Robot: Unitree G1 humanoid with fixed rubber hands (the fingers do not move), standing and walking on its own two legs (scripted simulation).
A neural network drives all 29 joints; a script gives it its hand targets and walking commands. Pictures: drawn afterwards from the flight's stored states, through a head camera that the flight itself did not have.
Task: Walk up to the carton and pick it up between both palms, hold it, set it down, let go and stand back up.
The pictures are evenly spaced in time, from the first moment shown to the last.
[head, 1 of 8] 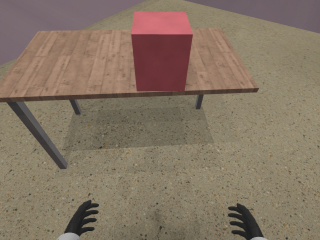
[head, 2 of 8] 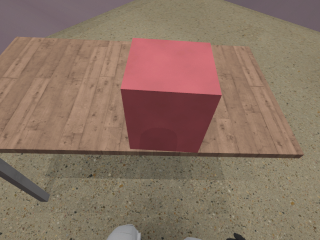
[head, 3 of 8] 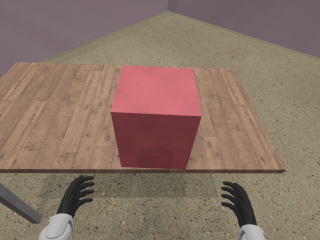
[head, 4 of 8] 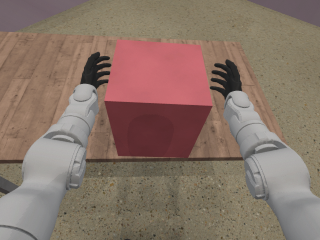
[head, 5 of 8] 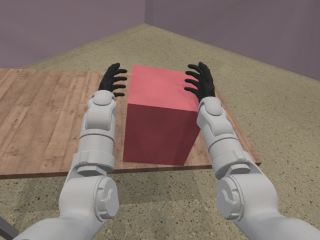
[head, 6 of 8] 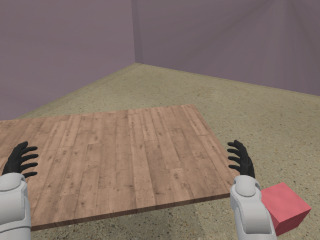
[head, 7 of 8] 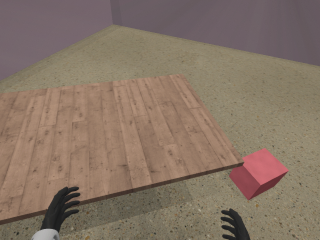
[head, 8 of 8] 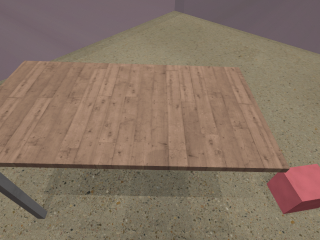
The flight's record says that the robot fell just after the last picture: no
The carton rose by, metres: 0.01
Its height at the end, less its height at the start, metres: -0.71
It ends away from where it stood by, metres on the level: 0.92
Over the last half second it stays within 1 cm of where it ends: yes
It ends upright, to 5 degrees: no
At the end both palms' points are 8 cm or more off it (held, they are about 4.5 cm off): yes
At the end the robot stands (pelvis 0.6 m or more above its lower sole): yes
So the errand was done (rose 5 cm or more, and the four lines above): no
